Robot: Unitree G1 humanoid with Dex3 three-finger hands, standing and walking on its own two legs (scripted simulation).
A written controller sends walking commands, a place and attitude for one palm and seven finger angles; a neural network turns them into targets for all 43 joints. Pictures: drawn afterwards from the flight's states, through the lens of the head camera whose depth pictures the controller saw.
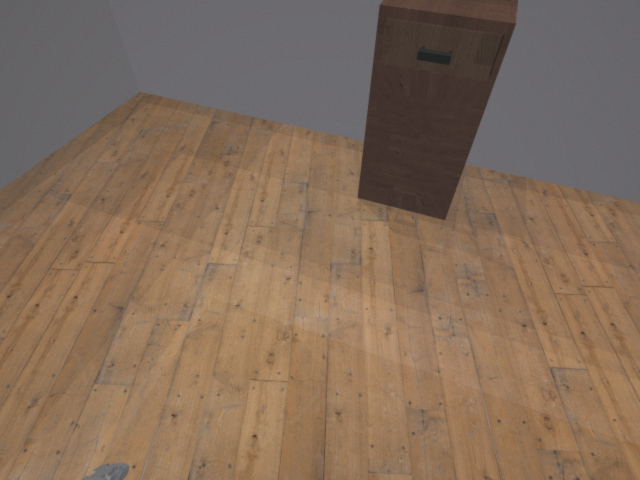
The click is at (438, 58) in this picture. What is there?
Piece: drawer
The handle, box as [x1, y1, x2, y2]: [416, 46, 451, 64]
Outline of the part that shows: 418,50 416,59 445,64 449,63 451,51 449,51 448,53 425,49 423,46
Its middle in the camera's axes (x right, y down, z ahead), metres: +0.37 -0.60 +1.25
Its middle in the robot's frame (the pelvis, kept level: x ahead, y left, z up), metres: +1.35 -0.30 -0.05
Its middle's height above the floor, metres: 0.72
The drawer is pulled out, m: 0.00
